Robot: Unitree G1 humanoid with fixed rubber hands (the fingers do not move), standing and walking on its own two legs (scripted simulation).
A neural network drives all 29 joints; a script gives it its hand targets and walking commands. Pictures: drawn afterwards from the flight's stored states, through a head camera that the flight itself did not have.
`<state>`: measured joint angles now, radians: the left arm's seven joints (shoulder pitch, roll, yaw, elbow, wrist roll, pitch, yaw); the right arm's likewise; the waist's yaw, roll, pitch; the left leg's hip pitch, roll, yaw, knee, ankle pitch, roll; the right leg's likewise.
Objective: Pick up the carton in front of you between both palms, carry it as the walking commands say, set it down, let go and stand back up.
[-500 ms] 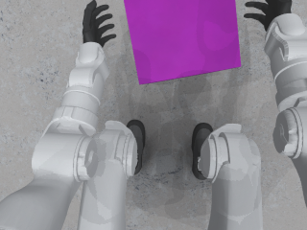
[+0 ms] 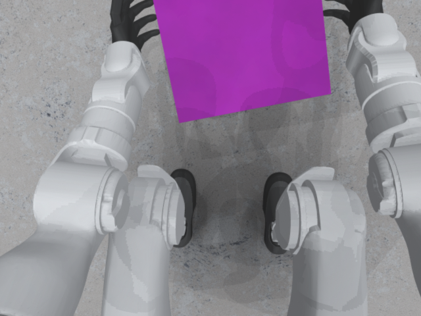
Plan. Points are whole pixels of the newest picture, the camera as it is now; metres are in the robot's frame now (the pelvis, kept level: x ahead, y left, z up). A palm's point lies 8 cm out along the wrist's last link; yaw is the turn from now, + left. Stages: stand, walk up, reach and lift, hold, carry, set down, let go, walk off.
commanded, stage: reach and lift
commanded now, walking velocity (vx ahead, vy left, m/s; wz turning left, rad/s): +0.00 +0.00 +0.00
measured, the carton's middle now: (239, 52) +0.50 -0.03 -0.25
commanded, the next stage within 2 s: none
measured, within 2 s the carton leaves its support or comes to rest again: leaves its support in 0.40 s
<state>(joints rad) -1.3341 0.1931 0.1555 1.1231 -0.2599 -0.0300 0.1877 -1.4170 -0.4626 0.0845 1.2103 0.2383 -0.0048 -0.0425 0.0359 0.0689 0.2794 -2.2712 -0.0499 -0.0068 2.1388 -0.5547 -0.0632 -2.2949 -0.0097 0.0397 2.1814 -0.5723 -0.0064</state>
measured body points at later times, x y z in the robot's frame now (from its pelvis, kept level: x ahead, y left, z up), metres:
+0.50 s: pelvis -0.01 +0.00 -0.01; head +0.34 -0.06 +0.26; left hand +0.54 +0.12 -0.15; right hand +0.55 -0.18 -0.18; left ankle +0.12 +0.13 -0.34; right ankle +0.10 -0.12 -0.34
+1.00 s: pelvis -0.01 +0.02 +0.09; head +0.24 -0.03 +0.46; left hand +0.49 +0.11 +0.02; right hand +0.50 -0.20 +0.03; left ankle +0.12 +0.14 -0.34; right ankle +0.10 -0.12 -0.34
